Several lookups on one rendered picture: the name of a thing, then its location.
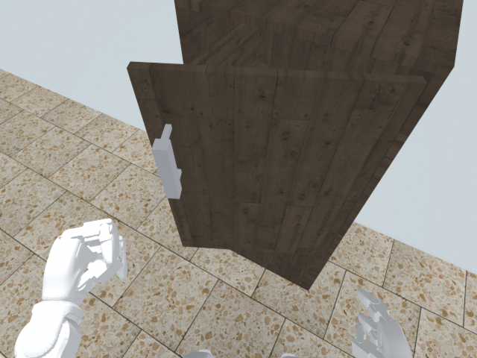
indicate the right robot hand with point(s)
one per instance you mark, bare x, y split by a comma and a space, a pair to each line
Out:
387, 339

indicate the robot left forearm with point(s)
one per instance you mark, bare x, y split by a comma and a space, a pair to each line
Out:
53, 331

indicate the cupboard door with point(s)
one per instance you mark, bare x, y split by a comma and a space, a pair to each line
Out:
272, 160

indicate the handle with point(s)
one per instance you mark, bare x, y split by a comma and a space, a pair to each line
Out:
164, 158

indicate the left robot hand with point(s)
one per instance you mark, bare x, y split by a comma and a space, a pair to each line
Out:
64, 278

